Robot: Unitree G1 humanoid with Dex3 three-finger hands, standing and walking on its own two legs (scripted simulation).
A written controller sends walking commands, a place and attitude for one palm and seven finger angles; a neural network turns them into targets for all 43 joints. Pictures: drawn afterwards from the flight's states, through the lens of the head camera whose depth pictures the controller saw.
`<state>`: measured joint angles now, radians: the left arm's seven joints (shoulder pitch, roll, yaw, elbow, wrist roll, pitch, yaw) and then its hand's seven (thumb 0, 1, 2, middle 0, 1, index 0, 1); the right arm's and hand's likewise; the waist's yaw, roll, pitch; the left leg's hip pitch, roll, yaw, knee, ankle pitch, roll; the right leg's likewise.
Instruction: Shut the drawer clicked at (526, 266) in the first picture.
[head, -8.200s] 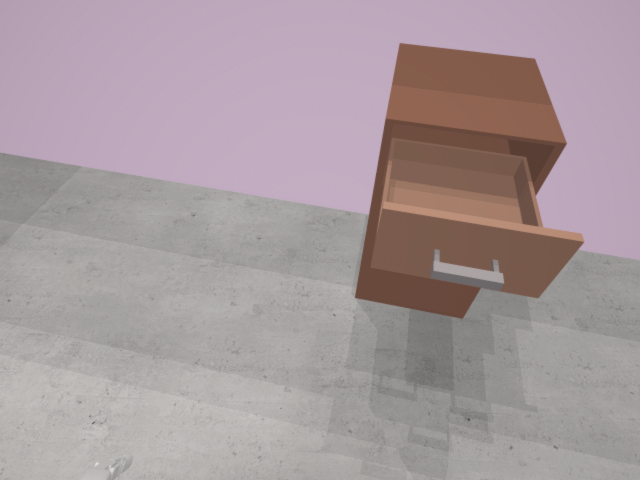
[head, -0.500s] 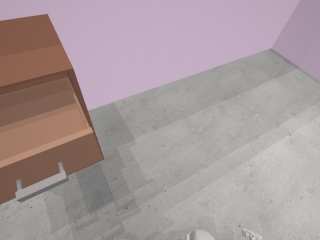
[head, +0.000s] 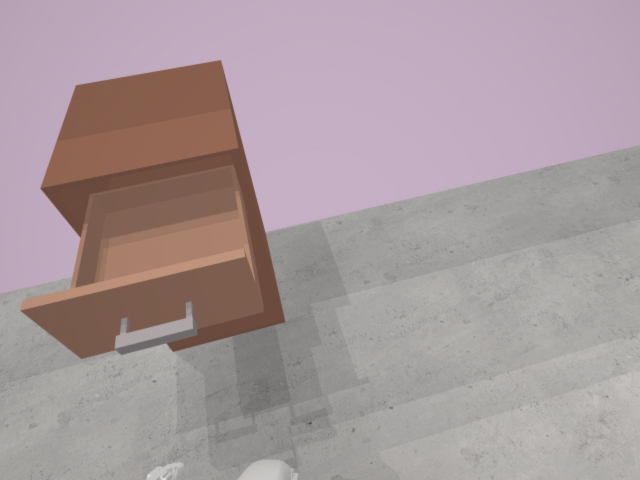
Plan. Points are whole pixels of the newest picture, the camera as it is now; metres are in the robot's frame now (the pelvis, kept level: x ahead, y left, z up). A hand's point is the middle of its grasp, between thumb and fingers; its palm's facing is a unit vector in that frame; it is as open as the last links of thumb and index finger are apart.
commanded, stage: turn to face it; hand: left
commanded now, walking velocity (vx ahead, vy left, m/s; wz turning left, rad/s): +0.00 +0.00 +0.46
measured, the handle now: (157, 325) +0.38 +0.30 -0.11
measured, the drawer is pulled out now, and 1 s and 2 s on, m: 0.29 0.29 0.29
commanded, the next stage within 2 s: take the last steps up to it in 0.40 s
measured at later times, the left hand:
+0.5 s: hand out of the picture -0.04 +0.28 -0.18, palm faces +0.25 -0.94 -0.22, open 7.4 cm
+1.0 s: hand out of the picture -0.06 +0.18 -0.16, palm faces +0.30 -0.94 -0.19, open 7.4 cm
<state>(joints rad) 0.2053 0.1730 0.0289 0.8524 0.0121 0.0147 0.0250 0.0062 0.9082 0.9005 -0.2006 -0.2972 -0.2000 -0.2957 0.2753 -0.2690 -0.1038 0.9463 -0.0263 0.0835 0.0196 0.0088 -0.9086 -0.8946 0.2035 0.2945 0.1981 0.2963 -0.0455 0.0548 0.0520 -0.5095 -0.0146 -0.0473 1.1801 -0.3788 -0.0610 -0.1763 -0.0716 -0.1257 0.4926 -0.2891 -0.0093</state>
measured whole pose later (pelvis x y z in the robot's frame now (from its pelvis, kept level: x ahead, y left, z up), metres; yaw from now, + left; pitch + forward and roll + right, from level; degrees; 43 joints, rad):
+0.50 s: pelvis -0.03 +0.07 +0.00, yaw +10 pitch -2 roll -2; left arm 0.26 0.25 0.06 0.97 0.01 0.06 0.02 0.01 0.91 0.90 -0.20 -0.30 -0.19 -0.29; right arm 0.14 -0.17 -0.02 0.92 -0.02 0.02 -0.01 0.00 -0.91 -0.89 0.21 0.29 0.20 0.30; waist 0.04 -0.03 0.07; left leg -0.21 -0.02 0.02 0.46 -0.21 0.07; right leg -0.44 -0.09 -0.03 1.08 -0.39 0.07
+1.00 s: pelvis +0.01 +0.03 +0.01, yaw +14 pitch -2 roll +0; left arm 0.42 0.10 0.02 1.09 0.01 -0.04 0.02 0.00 0.91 0.90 -0.20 -0.30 -0.20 -0.30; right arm 0.38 -0.20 -0.08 1.10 -0.03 0.03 0.01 0.01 -0.91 -0.89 0.20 0.29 0.20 0.30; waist -0.02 0.04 -0.02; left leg -0.52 0.05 0.03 1.03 -0.27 0.00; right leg -0.01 0.01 -0.09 0.31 -0.28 -0.04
